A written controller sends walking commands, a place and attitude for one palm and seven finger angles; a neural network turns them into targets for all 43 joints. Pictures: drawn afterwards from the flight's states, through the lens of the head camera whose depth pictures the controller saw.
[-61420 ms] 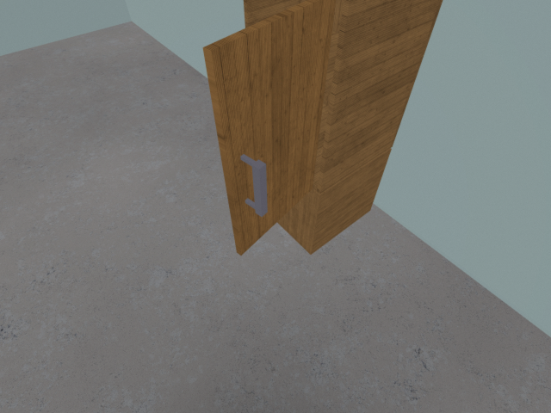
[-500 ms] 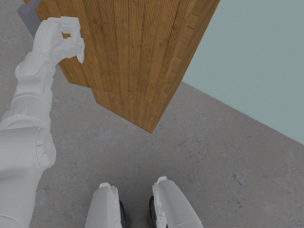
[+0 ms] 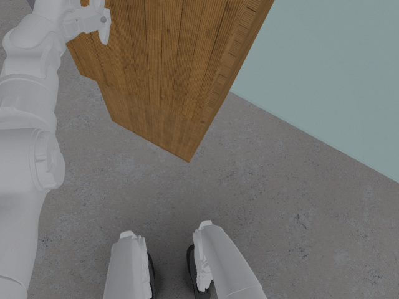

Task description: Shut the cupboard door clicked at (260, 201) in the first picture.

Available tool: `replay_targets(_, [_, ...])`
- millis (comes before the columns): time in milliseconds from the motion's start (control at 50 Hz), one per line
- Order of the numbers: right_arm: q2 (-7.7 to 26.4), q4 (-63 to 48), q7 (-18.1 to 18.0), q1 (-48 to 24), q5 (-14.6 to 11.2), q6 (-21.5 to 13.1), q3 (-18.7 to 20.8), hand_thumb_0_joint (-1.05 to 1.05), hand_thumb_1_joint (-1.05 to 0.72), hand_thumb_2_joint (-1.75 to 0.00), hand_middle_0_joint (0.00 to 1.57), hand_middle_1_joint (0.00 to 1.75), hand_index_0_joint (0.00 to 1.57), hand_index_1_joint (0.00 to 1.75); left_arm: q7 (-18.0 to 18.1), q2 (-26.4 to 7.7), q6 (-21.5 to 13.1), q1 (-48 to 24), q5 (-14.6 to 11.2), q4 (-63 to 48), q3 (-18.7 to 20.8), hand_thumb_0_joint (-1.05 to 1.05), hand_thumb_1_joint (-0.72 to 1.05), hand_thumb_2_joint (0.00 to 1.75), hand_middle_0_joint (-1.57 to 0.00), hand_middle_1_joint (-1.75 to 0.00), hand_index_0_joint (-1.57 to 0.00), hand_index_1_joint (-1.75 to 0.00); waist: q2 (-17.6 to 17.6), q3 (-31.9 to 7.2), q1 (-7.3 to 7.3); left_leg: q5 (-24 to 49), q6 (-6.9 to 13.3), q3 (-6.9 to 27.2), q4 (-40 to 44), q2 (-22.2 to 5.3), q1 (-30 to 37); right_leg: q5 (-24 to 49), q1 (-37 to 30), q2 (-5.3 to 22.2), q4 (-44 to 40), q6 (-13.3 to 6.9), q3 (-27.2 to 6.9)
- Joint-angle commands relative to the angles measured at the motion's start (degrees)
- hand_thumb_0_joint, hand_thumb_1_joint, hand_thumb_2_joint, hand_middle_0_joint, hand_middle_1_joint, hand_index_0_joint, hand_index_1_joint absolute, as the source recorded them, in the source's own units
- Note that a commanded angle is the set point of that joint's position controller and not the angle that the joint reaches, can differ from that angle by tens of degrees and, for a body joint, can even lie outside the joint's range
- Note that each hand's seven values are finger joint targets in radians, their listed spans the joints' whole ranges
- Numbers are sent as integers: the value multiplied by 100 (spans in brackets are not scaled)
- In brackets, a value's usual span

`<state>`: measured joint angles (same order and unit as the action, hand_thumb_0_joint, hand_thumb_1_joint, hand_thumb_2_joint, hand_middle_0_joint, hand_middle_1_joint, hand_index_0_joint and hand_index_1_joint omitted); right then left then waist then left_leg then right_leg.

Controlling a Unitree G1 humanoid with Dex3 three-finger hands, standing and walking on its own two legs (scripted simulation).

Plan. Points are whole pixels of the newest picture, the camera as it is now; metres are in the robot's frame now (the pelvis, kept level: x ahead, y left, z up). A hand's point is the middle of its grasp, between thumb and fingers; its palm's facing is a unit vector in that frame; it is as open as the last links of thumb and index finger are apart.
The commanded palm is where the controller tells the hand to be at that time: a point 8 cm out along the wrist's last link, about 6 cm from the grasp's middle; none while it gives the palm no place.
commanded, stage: pull the fist back off the door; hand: left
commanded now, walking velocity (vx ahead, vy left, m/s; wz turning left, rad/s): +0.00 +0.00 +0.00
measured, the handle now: out of the picture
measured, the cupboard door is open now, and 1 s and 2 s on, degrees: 7 2 2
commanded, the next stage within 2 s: draw the hand back to the body in 0.90 s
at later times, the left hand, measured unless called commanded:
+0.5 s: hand (115, 16) +0.59 +0.07 +0.10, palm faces +0.07 -1.00 -0.03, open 3.1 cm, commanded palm +0.53 +0.11 +0.09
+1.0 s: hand (123, 60) +0.50 +0.06 +0.10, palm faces +0.05 -1.00 -0.05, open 3.1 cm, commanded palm +0.48 +0.12 +0.09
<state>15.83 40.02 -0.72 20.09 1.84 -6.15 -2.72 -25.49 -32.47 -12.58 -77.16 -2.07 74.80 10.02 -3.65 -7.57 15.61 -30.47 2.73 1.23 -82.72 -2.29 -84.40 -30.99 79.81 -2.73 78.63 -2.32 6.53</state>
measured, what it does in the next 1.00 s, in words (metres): stands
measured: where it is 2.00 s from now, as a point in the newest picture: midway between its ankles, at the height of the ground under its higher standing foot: (174, 287)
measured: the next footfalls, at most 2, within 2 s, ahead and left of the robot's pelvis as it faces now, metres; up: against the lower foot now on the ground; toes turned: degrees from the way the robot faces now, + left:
none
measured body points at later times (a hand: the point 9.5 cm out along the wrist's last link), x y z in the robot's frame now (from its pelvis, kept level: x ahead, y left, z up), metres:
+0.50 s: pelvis +0.03 -0.01 +0.04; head +0.19 -0.01 +0.45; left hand +0.58 +0.12 +0.10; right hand -0.02 -0.24 -0.08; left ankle +0.05 +0.09 -0.58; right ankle +0.05 -0.11 -0.58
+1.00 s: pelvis +0.03 -0.02 +0.05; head +0.15 -0.01 +0.48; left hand +0.49 +0.12 +0.10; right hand +0.12 -0.27 -0.08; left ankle +0.05 +0.09 -0.58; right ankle +0.05 -0.11 -0.58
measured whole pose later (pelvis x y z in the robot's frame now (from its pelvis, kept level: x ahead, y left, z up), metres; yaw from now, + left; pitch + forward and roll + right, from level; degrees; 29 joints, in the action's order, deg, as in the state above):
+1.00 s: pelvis +0.03 -0.02 +0.05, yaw +3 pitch +24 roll -1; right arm 13.8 35.8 4.0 14.4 3.3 2.6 1.2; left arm 9.0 -7.7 -31.8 -46.2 0.5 62.3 8.6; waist -2.3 -9.6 7.9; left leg -29.2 1.1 -1.1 -70.5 -0.7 -65.4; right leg -31.4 63.1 -1.6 70.4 -3.1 3.7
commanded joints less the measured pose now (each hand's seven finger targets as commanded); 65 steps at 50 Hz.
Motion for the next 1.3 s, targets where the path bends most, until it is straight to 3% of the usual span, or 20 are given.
replay_targets(0, [1186, -8, -80, 1362, -16, -89, 391, 0, -90, -90, 20, 30, 20, 30, -68, -341, -250, -3471, -33, -1175, 9, 0, 90, 90, -130, -150, -130, -150, -1283, -3528, 579, 1983, 57, 649, 589, 19, 3852, 1167, -256, -170, -1058, -63, -298])
replay_targets(20, [1097, -269, -17, 1709, 93, -67, 275, 0, -90, -90, 20, 30, 20, 30, 1067, -694, -151, -3243, -441, -1148, 1250, 0, 90, 90, -130, -150, -130, -150, -1195, -3424, 266, 1712, 6, 717, 786, -89, 3471, 1076, -476, -102, -1076, -18, -315])
replay_targets(60, [1019, -304, 194, 1732, 218, -23, 300, 0, -90, -90, 20, 30, 20, 30, 2099, -386, -173, -2921, -265, -1083, 1292, 0, 90, 90, -130, -150, -130, -150, -967, -3559, 228, 1627, -35, 769, 899, -92, 3315, 1005, -655, -97, -1027, 48, -296])
replay_targets(120, [885, -395, 517, 1816, 456, 52, 406, 0, -90, -90, 20, 30, 20, 30, 3520, 160, -694, -2720, 350, -1781, 1096, 0, 90, 90, -130, -150, -130, -150, -1263, -3886, 93, 1970, -118, 704, 951, -84, 3678, 1193, -708, -73, -1039, 104, -287])
replay_targets(160, [909, -327, 705, 1906, 498, 162, 526, 0, -90, -90, 20, 30, 20, 30, 3810, 453, -1046, -2633, 920, -1936, 572, 0, 90, 90, -130, -150, -130, -150, -1292, -4161, 229, 2330, -179, 793, 995, -110, 4155, 1381, -689, -76, -1031, 92, -256])
replay_targets(240, [961, -283, 698, 1877, 334, 415, 577, 0, -90, -90, 20, 30, 20, 30, 3431, 297, -1079, -2550, 740, -1734, 594, 0, 90, 90, -130, -150, -130, -150, -799, -4000, 267, 1817, -104, 558, 1206, 12, 3751, 1453, -1625, -101, -1436, 102, -402])
replay_targets(280, [949, -336, 619, 1836, 301, 467, 512, 0, -90, -90, 20, 30, 20, 30, 3324, -68, -1109, -2431, 550, -1695, 964, 0, 90, 90, -130, -150, -130, -150, -741, -3911, 129, 1765, -76, 447, 1287, 54, 3513, 1522, -1965, -93, -1512, 103, -479])
replay_targets(380, [777, -466, 617, 1738, 327, 480, 483, 0, -90, -90, 20, 30, 20, 30, 3403, -154, -1646, -1375, 472, -1825, 1300, 0, 90, 90, -130, -150, -130, -150, -525, -3787, -201, 2201, -52, 198, 1344, 116, 3278, 2275, -2702, -71, -1519, 126, -610])
replay_targets(440, [732, -506, 685, 1686, 289, 573, 546, 0, -90, -90, 20, 30, 20, 30, 3321, 463, -1733, -425, 533, -1511, 894, 0, 90, 90, -130, -150, -130, -150, -96, -3232, -222, 2069, -48, 53, 1456, 148, 3034, 2463, -2947, -58, -1662, 152, -659])
replay_targets(480, [742, -583, 676, 1588, 235, 631, 584, 0, -90, -90, 20, 30, 20, 30, 3227, 690, -1748, -67, 414, -1632, 794, 0, 90, 90, -130, -150, -130, -150, -124, -3301, -322, 2142, -70, 5, 1532, 176, 3177, 2630, -3057, -35, -1679, 137, -670])
replay_targets(540, [719, -633, 636, 1447, 155, 716, 623, 0, -90, -90, 20, 30, 20, 30, 3096, 1048, -1712, 274, 177, -1757, 603, 0, 90, 90, -130, -150, -130, -150, 317, -2915, -319, 1883, -39, -103, 1618, 238, 2899, 2681, -3377, -4, -1873, 178, -772])
replay_targets(620, [666, -618, 588, 1238, 144, 707, 716, 0, -90, -90, 20, 30, 20, 30, 3093, 1562, -2117, 168, 44, -2682, 177, 0, 90, 90, -130, -150, -130, -150, -39, -3263, -368, 2246, -78, -41, 1656, 238, 3736, 2848, -3176, 22, -1818, 160, -678])
replay_targets(720, [669, -486, 542, 992, 137, 747, 766, 0, -90, -90, 20, 30, 20, 30, 3225, 1853, -2341, 274, 149, -2739, -191, 0, 90, 90, -130, -150, -130, -150, -40, -3084, -323, 2164, -86, 8, 1649, 235, 4016, 2627, -2859, 53, -1827, 173, -644])
replay_targets(760, [689, -556, 506, 900, 132, 772, 755, 0, -90, -90, 20, 30, 20, 30, 3306, 1657, -2382, 475, 183, -2911, -48, 0, 90, 90, -130, -150, -130, -150, -204, -3289, -483, 2281, -104, 7, 1689, 239, 4154, 2705, -2939, 58, -1749, 140, -653])
replay_targets(800, [626, -579, 507, 736, 123, 786, 762, 0, -90, -90, 20, 30, 20, 30, 3358, 1938, -2392, 676, 198, -2972, -244, 0, 90, 90, -130, -150, -130, -150, -290, -3317, -529, 2422, -137, 27, 1712, 231, 4377, 2720, -2879, 66, -1739, 137, -592])
replay_targets(920, [611, -609, 432, 501, 116, 849, 684, 0, -90, -90, 20, 30, 20, 30, 3522, 1775, -2282, 596, 235, -2393, -94, 0, 90, 90, -130, -150, -130, -150, 372, -2695, -435, 1673, -77, -57, 1740, 291, 3557, 2333, -3056, 90, -1912, 209, -728])
replay_targets(1000, [614, -648, 360, 419, 130, 818, 619, 0, -90, -90, 20, 30, 20, 30, 3485, 1428, -2310, 406, 232, -2042, 180, 0, 90, 90, -130, -150, -130, -150, 526, -2652, -429, 1257, -53, -90, 1701, 325, 3055, 1973, -3197, 116, -1936, 216, -845])
replay_targets(1080, [603, -1002, 363, 374, 26, 820, 631, 0, -90, -90, 20, 30, 20, 30, 3210, 1211, -2317, 1372, 52, -3184, 337, 0, 90, 90, -130, -150, -130, -150, -21, -3795, -971, 1985, -116, -136, 2044, 307, 4087, 2680, -3974, 95, -1949, 147, -810])
replay_targets(1180, [554, -1282, 224, 302, -238, 848, 594, 0, -90, -90, 20, 30, 20, 30, 2842, 1439, -1642, 2741, -383, -4292, 30, 0, 90, 90, -130, -150, -130, -150, 809, -2982, -1033, 1785, -42, -292, 2677, 298, 4116, 2765, -4905, 100, -2752, 260, -920])
replay_targets(1280, [539, -1253, -8, 72, -351, 649, 570, 0, -90, -90, 20, 30, 20, 30, 2665, 1480, -1546, 3159, -647, -5320, -162, 0, 90, 90, -130, -150, -130, -150, 763, -2126, -1013, 1444, -12, -281, 3186, 271, 4738, 2041, -4889, 127, -3396, 268, -897])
